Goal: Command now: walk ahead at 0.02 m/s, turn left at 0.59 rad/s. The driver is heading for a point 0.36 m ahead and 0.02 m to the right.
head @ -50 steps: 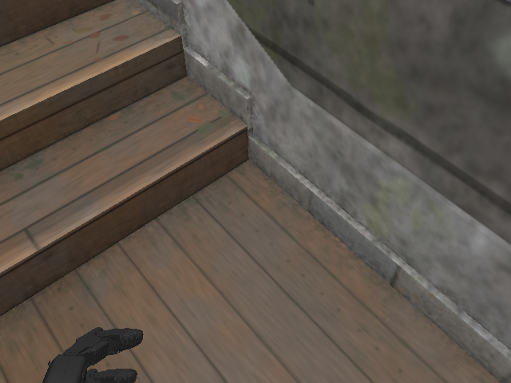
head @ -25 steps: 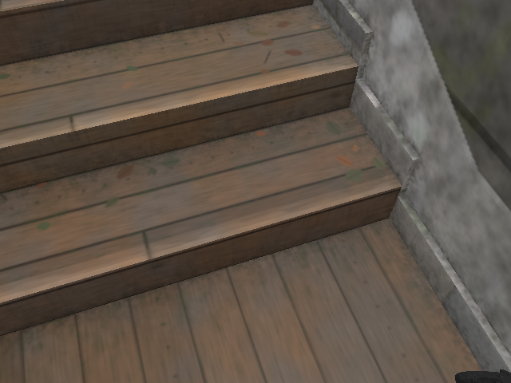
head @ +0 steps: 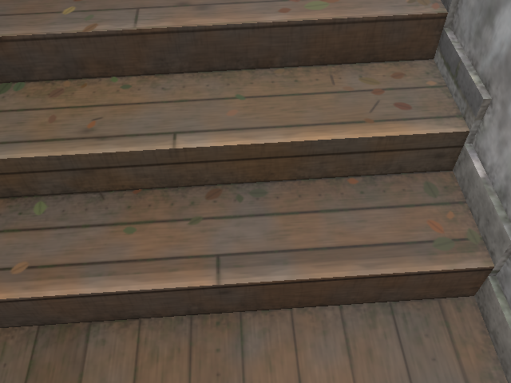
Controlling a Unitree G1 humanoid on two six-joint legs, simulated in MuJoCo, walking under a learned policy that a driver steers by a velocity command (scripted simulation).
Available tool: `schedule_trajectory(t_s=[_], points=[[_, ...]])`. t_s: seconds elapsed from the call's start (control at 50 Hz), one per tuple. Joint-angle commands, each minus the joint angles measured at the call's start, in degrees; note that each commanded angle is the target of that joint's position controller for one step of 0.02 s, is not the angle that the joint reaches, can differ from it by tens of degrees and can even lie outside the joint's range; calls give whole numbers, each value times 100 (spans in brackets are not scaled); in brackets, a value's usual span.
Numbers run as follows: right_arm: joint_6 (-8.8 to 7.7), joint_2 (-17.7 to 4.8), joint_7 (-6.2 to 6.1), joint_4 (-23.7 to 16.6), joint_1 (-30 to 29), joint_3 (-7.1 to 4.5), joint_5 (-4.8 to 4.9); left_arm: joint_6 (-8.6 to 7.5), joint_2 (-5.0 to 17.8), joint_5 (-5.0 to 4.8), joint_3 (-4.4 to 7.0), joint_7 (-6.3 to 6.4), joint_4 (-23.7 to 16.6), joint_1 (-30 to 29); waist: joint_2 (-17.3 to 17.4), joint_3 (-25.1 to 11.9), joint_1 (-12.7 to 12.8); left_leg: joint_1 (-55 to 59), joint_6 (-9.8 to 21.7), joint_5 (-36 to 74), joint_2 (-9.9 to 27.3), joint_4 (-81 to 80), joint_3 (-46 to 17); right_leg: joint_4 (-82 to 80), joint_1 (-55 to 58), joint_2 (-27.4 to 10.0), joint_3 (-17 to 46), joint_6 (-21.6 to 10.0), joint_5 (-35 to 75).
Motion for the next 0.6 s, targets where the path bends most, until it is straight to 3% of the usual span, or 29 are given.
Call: schedule_trajectory(t_s=[0.02,0.04,0.06,0.08,0.1,0.12,0.14,0.18,0.22,0.26,0.3,0.34,0.36,0.38,0.4,0.42,0.44,0.46,0.5,0.54,0.6], points=[[-91,-506,3,-438,274,-187,68,-48,1456,222,411,13,-291,211,-1319,-475,-101,-969,64,-2270,155,1050,-6,-1206,1470,-1933,1609,-1112,1656],[-248,-871,30,-503,98,-303,-40,-56,1323,314,434,15,-244,338,-1782,-567,77,-1346,-275,-2774,177,2540,513,-1479,1205,-2709,2526,-1868,2429],[-293,-1094,64,-421,176,-391,-117,-67,1111,243,366,61,-348,115,-1236,-530,-53,-1392,-432,-2347,558,3346,535,-1400,1095,-2698,2120,-1844,2357],[-259,-1091,61,-252,266,-427,-42,-35,908,151,330,120,-401,-143,-925,-452,-118,-1208,-513,-2008,612,3593,596,-1322,930,-2233,1581,-1551,2124],[-181,-902,11,-102,352,-376,19,21,774,146,285,171,-422,-258,-844,-375,-75,-1335,-587,-1693,651,3921,701,-1266,1048,-1895,1065,-1289,1880],[-115,-675,0,-86,287,-306,57,78,654,69,238,194,-443,-293,-766,-289,-25,-1367,-625,-1471,632,4038,817,-1273,1039,-1681,824,-1237,1939],[-83,-458,-18,-67,199,-235,95,138,652,69,235,199,-410,-258,-764,-205,-13,-1295,-662,-1368,624,3860,935,-1320,964,-1470,527,-1171,1964],[-90,-275,-27,-149,-29,-148,85,186,649,93,230,173,-326,-33,-1036,-290,148,-1145,-753,-1258,747,2989,1108,-1291,1245,-1319,285,-1199,1958],[-137,-79,22,-205,-193,-43,5,195,710,61,243,154,-269,-54,-1262,-396,196,-550,-755,-1345,1006,1862,1269,-1236,1233,-1309,168,-1209,1868],[-132,-174,76,-248,-317,-37,25,206,896,63,292,87,-251,91,-1577,-365,334,-75,-700,-1565,1090,1173,1536,-1219,1088,-1392,196,-1305,1616],[-148,-239,108,-113,-98,-59,32,201,985,-6,298,38,-210,250,-1394,-415,316,553,-559,-1066,1013,263,1784,-1307,796,-1431,330,-1270,183],[-204,-260,163,62,165,-88,34,166,914,-53,243,-49,-124,378,-1247,-291,189,1300,-297,-927,810,-463,2000,-1229,261,-1298,392,-1072,-1129],[-247,-283,163,93,343,-89,46,122,769,-29,183,-93,-95,384,-1094,-290,66,1769,-116,-1061,928,-619,1809,-1022,-108,-1187,332,-878,-1461],[-294,-421,139,153,731,-111,20,37,409,43,67,-150,-165,242,-604,-423,-80,2379,110,-1087,1582,-826,914,-104,-684,-872,-16,-573,-1518],[-316,-1164,123,284,1096,-313,-71,-114,86,32,-14,-136,-415,71,1310,-396,-87,2536,744,-2377,2553,-1385,-683,1201,-1780,-83,-1082,-140,-1465],[-406,-1159,139,357,1521,-341,-80,-213,665,-43,118,-94,-629,-677,1381,67,-651,2261,1388,-2883,3131,-2190,-1859,2217,-2500,-242,-601,-97,-1975],[-519,-924,115,439,1379,-251,-115,-248,889,-162,233,-101,-625,-655,1102,470,-439,2206,1395,-2985,3211,-2256,-1759,2806,-2920,-495,-319,-192,-1677],[-620,-732,92,417,1130,-195,-84,-245,773,-171,223,-125,-433,-375,975,549,-256,2261,1196,-2745,2975,-2210,-1303,3023,-3002,-622,-248,-267,-1252],[-699,-514,54,442,816,-140,-15,-253,616,-92,190,-213,-280,-193,780,529,-108,2404,932,-1594,2731,-2309,-517,3031,-3097,-785,-104,-301,-353],[-720,-402,43,510,824,-126,-93,-267,399,-115,130,-303,-192,-100,594,370,-75,2427,832,-579,2548,-2394,143,2984,-2933,-719,-178,-240,168],[-748,-452,60,634,888,-164,-106,-226,326,-142,83,-342,-191,-219,425,300,-173,2468,795,108,2496,-2482,868,2325,-2735,-625,-132,-110,731]])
